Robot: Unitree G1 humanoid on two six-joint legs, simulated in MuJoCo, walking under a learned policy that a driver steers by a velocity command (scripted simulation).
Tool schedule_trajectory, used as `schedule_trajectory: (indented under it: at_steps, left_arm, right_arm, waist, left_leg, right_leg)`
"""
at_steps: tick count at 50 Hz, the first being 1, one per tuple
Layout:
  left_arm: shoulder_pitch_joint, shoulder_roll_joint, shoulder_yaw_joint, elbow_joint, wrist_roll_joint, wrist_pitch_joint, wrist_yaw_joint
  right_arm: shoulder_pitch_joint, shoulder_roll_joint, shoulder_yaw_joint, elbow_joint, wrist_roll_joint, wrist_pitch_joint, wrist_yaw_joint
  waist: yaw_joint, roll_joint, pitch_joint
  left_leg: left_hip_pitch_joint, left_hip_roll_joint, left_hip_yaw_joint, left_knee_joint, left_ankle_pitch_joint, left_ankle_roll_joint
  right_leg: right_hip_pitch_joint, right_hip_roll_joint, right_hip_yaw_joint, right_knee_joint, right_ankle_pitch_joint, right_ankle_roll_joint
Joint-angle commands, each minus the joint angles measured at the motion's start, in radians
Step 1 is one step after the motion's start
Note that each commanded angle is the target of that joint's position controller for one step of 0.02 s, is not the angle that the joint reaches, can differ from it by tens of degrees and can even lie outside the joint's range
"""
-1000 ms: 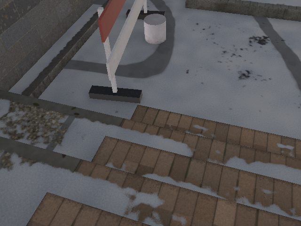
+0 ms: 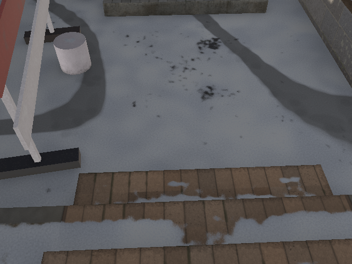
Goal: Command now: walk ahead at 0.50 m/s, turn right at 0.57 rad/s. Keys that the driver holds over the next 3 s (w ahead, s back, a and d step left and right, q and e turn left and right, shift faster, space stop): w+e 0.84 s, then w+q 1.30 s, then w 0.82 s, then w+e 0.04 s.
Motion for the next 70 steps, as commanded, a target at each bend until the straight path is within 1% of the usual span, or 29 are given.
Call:
schedule_trajectory:
  at_steps: [1,3,6,7,8,9,10,13,15,17,19,22,27,33,36,38,39,41,43,46,48,50,57,60,61,62,64,68,70]
  left_arm:
    - [-0.203,-0.015,-0.024,-0.088,-0.014,-0.022,-0.010]
    - [-0.164,-0.010,-0.028,-0.068,0.005,-0.028,0.006]
    - [0.286,0.075,0.013,0.116,0.030,-0.033,0.036]
    - [0.339,0.179,0.040,0.133,0.043,-0.034,0.036]
    - [0.416,0.240,0.049,0.102,-0.020,-0.024,0.030]
    - [0.508,0.256,0.047,0.077,-0.033,-0.003,0.054]
    - [0.481,0.242,0.039,0.086,-0.016,0.018,0.089]
    - [0.303,0.099,-0.008,0.058,0.000,-0.013,0.083]
    - [0.185,0.081,-0.027,0.039,-0.012,-0.055,0.074]
    - [0.185,0.135,-0.012,0.051,-0.029,-0.057,0.078]
    - [0.221,0.128,-0.004,0.049,-0.031,-0.054,0.069]
    - [0.415,0.095,-0.004,0.082,-0.023,-0.043,0.086]
    - [0.425,0.096,-0.008,0.024,-0.012,-0.046,0.105]
    - [0.453,0.100,-0.022,0.002,0.023,-0.022,0.142]
    - [0.511,0.101,-0.017,0.043,0.015,-0.009,0.118]
    - [0.639,0.024,-0.023,0.033,-0.038,-0.038,0.093]
    - [0.638,0.040,-0.031,-0.015,-0.057,-0.051,0.116]
    - [0.217,0.119,-0.013,-0.048,0.015,-0.024,0.109]
    - [0.188,0.034,-0.029,-0.065,0.002,0.001,0.091]
    - [0.261,-0.004,-0.040,-0.009,0.004,-0.006,0.065]
    - [0.158,-0.005,-0.047,-0.039,0.035,-0.015,0.051]
    - [0.086,-0.023,-0.060,-0.038,0.022,-0.020,0.039]
    - [-0.121,0.009,-0.052,-0.054,0.011,-0.034,0.038]
    - [0.105,0.010,-0.043,0.023,0.009,-0.065,0.045]
    - [0.311,0.062,-0.021,0.079,0.010,-0.077,0.052]
    - [0.441,0.153,0.003,0.113,0.014,-0.090,0.057]
    - [0.422,0.116,0.002,0.109,-0.031,-0.088,0.053]
    - [0.257,0.066,-0.009,0.087,0.012,-0.098,0.070]
    - [0.208,0.036,-0.019,0.082,-0.014,-0.126,0.081]
  right_arm:
    - [0.053,-0.123,-0.025,-0.026,-0.002,0.006,-0.017]
    - [0.105,-0.134,-0.032,0.007,0.001,0.033,-0.034]
    - [0.067,-0.163,-0.036,0.013,0.010,0.055,-0.035]
    - [0.135,-0.100,-0.038,0.002,0.023,0.053,-0.026]
    - [0.111,-0.126,-0.030,-0.075,0.052,0.043,-0.013]
    - [-0.061,-0.142,-0.030,-0.172,0.070,0.028,-0.006]
    - [-0.195,-0.118,-0.016,-0.224,0.046,0.023,-0.011]
    - [-0.151,-0.121,-0.023,-0.165,-0.028,0.085,-0.018]
    - [-0.246,-0.085,-0.013,-0.224,-0.006,0.095,-0.008]
    - [-0.213,-0.069,-0.008,-0.205,-0.027,0.092,0.004]
    - [-0.111,-0.103,-0.021,-0.143,0.002,0.096,0.011]
    - [-0.408,-0.158,-0.049,-0.243,-0.005,0.089,0.027]
    - [-0.528,-0.112,-0.040,-0.299,-0.018,0.074,0.067]
    - [-0.496,-0.104,-0.037,-0.305,0.059,0.052,0.059]
    - [-0.182,-0.151,-0.063,-0.185,0.033,0.037,0.039]
    - [0.063,-0.229,-0.069,-0.146,0.019,0.052,0.046]
    - [0.100,-0.332,-0.106,-0.128,0.048,0.053,0.051]
    - [-0.043,-0.156,-0.057,-0.158,0.050,0.046,0.028]
    - [-0.070,-0.111,-0.027,-0.130,0.004,0.026,0.024]
    - [-0.114,-0.078,0.001,-0.088,0.019,-0.011,0.033]
    - [-0.118,-0.103,0.003,-0.087,0.043,-0.011,0.025]
    - [-0.080,-0.122,-0.001,-0.083,0.062,0.011,0.015]
    - [0.153,-0.149,-0.014,-0.078,0.001,0.058,-0.003]
    - [0.067,-0.170,-0.025,-0.102,0.010,0.063,0.004]
    - [0.032,-0.201,-0.036,-0.116,0.024,0.058,0.012]
    - [0.126,-0.082,-0.018,-0.133,0.039,0.049,0.018]
    - [0.047,-0.142,-0.037,-0.147,0.012,0.064,0.000]
    - [-0.111,-0.122,-0.057,-0.182,-0.003,0.128,0.036]
    - [-0.199,-0.109,-0.063,-0.211,0.009,0.129,0.060]
  waist:
    - [-0.070,0.079,0.209]
    - [-0.070,0.090,0.210]
    - [0.150,0.043,-0.046]
    - [0.124,-0.209,-0.139]
    - [0.188,-0.170,-0.395]
    - [0.276,-0.110,-0.506]
    - [0.257,-0.091,-0.373]
    - [0.106,0.064,-0.041]
    - [0.017,0.090,0.056]
    - [-0.011,-0.011,-0.026]
    - [-0.014,-0.055,-0.084]
    - [0.122,0.001,0.016]
    - [0.155,-0.017,0.047]
    - [0.206,-0.079,0.092]
    - [0.079,0.099,0.000]
    - [0.063,0.275,-0.243]
    - [0.066,0.416,-0.334]
    - [-0.012,0.153,0.041]
    - [0.058,0.082,0.128]
    - [0.168,0.135,0.101]
    - [0.160,0.171,0.069]
    - [0.135,0.175,0.020]
    - [0.019,0.117,0.072]
    - [0.123,0.103,0.002]
    - [0.215,0.065,-0.068]
    - [0.187,-0.147,-0.197]
    - [0.180,-0.068,-0.092]
    - [0.088,-0.063,0.130]
    - [0.043,-0.046,0.110]
  left_leg:
    - [-0.106,0.217,-0.168,-0.183,0.367,0.104]
    - [-0.055,0.226,-0.153,-0.053,0.607,0.113]
    - [-0.135,0.150,-0.076,0.605,0.773,0.110]
    - [-0.557,0.011,-0.042,1.067,-0.129,0.063]
    - [-0.827,0.027,-0.173,1.310,-0.213,0.042]
    - [-0.956,0.006,-0.238,1.295,-0.131,0.009]
    - [-1.058,-0.007,-0.256,1.173,-0.014,-0.007]
    - [-0.846,0.055,-0.324,0.890,0.035,0.018]
    - [-0.612,0.044,-0.329,0.418,0.454,-0.013]
    - [-0.386,0.003,-0.278,0.275,0.639,-0.039]
    - [-0.378,0.008,-0.291,0.316,0.760,-0.020]
    - [-0.788,0.032,-0.408,0.143,0.862,-0.007]
    - [-0.596,-0.048,-0.413,-0.122,0.977,-0.016]
    - [-0.276,-0.010,-0.464,-0.517,0.965,0.001]
    - [0.105,-0.008,-0.386,-0.551,0.962,0.005]
    - [0.563,0.222,-0.595,-0.106,1.036,-0.003]
    - [0.598,0.399,-0.919,-0.333,0.600,0.125]
    - [0.232,0.286,-0.816,-0.548,0.169,0.152]
    - [-0.081,0.238,-0.687,-0.476,0.587,0.140]
    - [-0.297,0.099,-0.512,-0.472,0.699,0.100]
    - [-0.338,0.061,-0.461,-0.531,0.813,0.143]
    - [-0.285,0.065,-0.456,-0.551,0.914,0.164]
    - [0.112,0.109,-0.588,-0.413,0.986,0.259]
    - [-0.027,0.043,-0.511,-0.182,1.281,0.217]
    - [-0.179,-0.005,-0.473,0.053,1.232,0.188]
    - [-0.449,-0.104,-0.401,0.388,0.516,0.127]
    - [-0.687,-0.102,-0.362,0.545,0.156,0.117]
    - [-0.554,-0.018,-0.376,0.334,0.382,0.100]
    - [-0.458,-0.051,-0.347,0.079,0.765,0.090]
  right_leg:
    - [0.030,0.007,-0.100,-0.175,-0.022,0.006]
    - [0.115,0.004,-0.123,-0.241,-0.192,-0.017]
    - [0.649,0.062,-0.168,-0.308,-0.157,-0.071]
    - [1.031,-0.078,-0.028,-0.022,0.254,-0.148]
    - [1.317,-0.265,0.234,0.186,0.478,-0.294]
    - [1.347,-0.361,0.444,-0.036,0.141,-0.377]
    - [1.175,-0.373,0.552,-0.256,-0.369,-0.366]
    - [0.521,-0.295,0.490,-0.253,-0.558,-0.307]
    - [0.141,-0.134,0.338,-0.375,-0.602,-0.225]
    - [0.083,-0.071,0.261,-0.337,-0.312,-0.213]
    - [0.172,-0.071,0.256,-0.279,-0.246,-0.213]
    - [0.469,-0.091,0.482,-0.202,-0.761,-0.269]
    - [0.310,-0.004,0.505,-0.081,-1.000,-0.237]
    - [0.296,0.056,0.499,0.127,-0.892,-0.155]
    - [0.188,0.159,0.326,0.598,-0.965,-0.121]
    - [-0.292,0.198,0.127,1.308,-1.397,-0.058]
    - [-0.449,0.159,0.052,1.462,-1.252,-0.039]
    - [-0.606,0.090,-0.005,1.364,-0.978,-0.026]
    - [-0.461,0.057,0.114,1.182,-0.873,-0.033]
    - [-0.283,0.107,0.137,0.770,-0.613,0.003]
    - [-0.121,0.086,-0.003,0.445,-0.417,0.029]
    - [0.011,0.042,-0.061,0.301,-0.324,0.035]
    - [-0.105,0.034,-0.070,0.177,-0.574,0.036]
    - [0.333,0.112,-0.095,0.002,-0.702,-0.006]
    - [0.609,0.059,-0.022,-0.073,-0.532,-0.038]
    - [0.908,-0.221,0.299,-0.113,-0.401,-0.136]
    - [0.800,-0.359,0.458,-0.236,-0.454,-0.210]
    - [0.356,-0.276,0.213,-0.306,-0.648,-0.153]
    - [0.223,-0.155,0.024,-0.243,-0.816,-0.062]
Next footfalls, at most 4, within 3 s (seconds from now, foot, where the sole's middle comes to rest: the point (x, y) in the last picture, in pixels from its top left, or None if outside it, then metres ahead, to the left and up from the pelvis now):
0.12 right None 0.23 -0.11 -0.86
0.72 left None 0.57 0.04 -1.01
1.22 right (220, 252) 0.64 -0.23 -1.01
1.62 left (190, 218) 0.90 -0.12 -1.15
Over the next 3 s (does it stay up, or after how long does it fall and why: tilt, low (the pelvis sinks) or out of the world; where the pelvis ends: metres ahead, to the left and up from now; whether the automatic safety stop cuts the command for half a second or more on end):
stays up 1.54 -0.16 -0.67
